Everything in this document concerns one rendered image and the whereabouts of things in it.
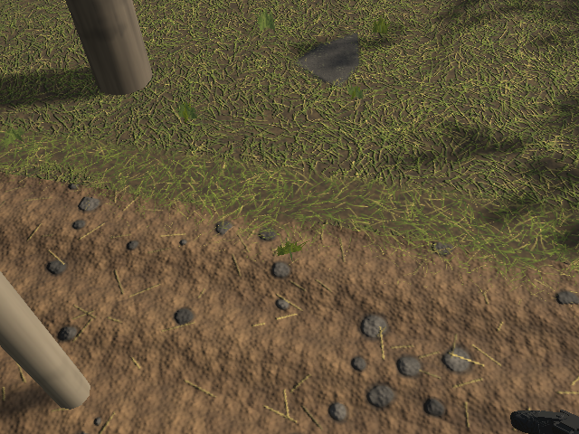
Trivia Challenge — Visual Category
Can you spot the robot right hand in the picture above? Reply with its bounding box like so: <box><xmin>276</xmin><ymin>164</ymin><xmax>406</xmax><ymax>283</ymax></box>
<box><xmin>510</xmin><ymin>410</ymin><xmax>579</xmax><ymax>434</ymax></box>

